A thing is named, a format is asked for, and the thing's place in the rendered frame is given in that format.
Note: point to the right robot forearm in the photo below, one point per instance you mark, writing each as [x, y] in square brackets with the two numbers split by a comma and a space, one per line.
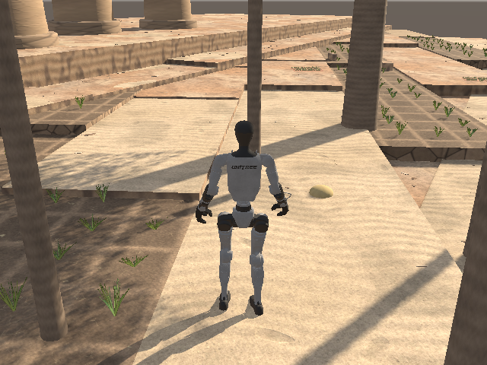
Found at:
[280, 198]

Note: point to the robot left upper arm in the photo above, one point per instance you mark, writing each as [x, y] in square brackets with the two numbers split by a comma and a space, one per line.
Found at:
[215, 174]

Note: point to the left robot foot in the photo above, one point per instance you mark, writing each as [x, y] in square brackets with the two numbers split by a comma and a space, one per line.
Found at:
[223, 305]

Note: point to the robot right upper arm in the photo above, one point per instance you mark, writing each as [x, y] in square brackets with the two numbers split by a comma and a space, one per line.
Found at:
[271, 171]

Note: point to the left robot forearm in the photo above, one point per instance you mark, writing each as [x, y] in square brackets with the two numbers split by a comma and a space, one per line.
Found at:
[205, 200]

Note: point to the right robot shin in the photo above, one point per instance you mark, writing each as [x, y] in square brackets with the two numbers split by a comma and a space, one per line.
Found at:
[257, 275]

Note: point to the right robot hand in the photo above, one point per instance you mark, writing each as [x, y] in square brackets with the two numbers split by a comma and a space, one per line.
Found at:
[284, 209]

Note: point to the left robot hand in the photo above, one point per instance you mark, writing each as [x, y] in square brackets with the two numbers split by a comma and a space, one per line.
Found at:
[204, 213]

